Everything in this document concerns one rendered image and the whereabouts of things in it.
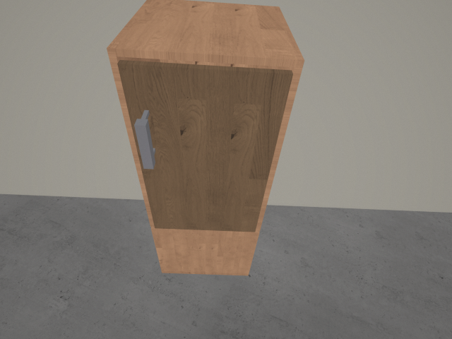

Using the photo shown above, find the handle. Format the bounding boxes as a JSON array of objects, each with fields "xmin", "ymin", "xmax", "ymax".
[{"xmin": 134, "ymin": 110, "xmax": 155, "ymax": 170}]

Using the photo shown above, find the cupboard door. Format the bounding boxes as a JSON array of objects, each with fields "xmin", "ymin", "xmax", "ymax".
[{"xmin": 117, "ymin": 60, "xmax": 293, "ymax": 232}]

